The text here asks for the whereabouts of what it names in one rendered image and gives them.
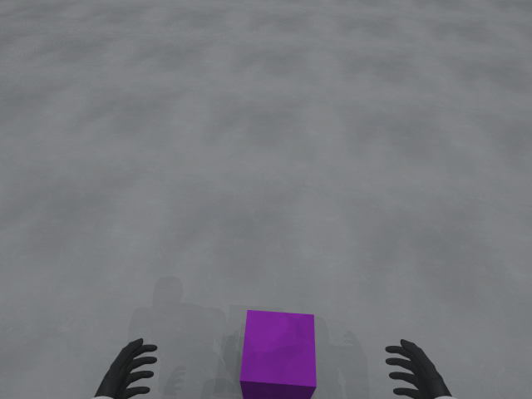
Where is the robot right hand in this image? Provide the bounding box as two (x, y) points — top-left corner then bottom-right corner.
(385, 339), (452, 399)

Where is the robot left hand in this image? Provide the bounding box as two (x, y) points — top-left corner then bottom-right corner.
(94, 338), (157, 399)

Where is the carton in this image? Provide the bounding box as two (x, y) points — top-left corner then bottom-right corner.
(239, 310), (317, 399)

